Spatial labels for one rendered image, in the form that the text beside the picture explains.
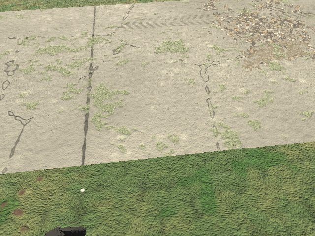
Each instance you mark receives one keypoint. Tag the robot left hand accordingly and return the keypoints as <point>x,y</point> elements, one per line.
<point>67,231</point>

